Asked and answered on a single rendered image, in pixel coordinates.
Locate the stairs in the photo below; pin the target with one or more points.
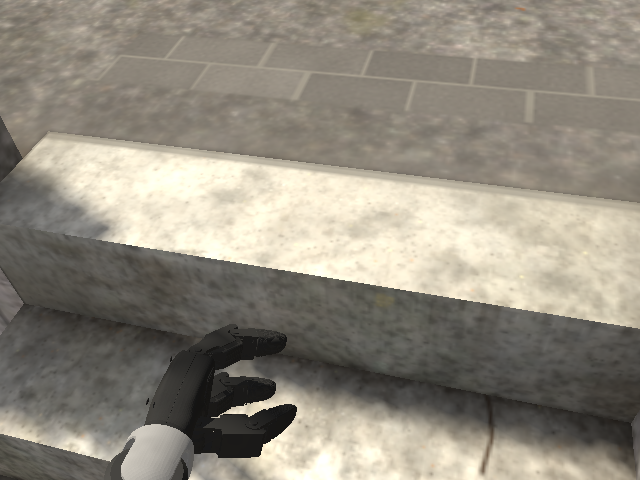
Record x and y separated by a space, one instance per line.
389 384

